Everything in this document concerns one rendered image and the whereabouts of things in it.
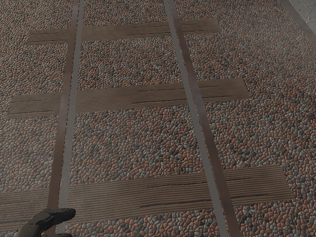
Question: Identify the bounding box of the left robot hand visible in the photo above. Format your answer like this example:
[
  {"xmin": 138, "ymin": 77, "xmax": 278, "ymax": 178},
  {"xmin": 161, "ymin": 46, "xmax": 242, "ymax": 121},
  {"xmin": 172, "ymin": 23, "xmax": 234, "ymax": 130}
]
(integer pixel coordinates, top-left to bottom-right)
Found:
[{"xmin": 16, "ymin": 207, "xmax": 76, "ymax": 237}]

